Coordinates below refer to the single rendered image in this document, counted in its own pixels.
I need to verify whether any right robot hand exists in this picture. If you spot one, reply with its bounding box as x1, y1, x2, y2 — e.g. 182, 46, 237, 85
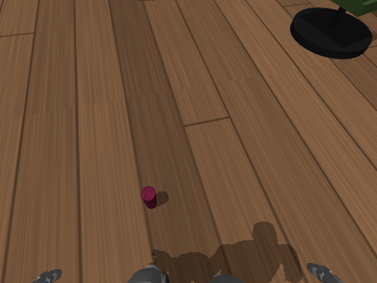
307, 263, 343, 283

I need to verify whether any left robot hand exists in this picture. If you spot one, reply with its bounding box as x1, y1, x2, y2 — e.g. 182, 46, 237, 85
32, 269, 62, 283

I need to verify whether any office chair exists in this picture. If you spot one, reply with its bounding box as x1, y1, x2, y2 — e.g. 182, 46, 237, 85
290, 0, 377, 60

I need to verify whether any cup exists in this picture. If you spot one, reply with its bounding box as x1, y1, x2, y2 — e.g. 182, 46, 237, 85
141, 186, 157, 209

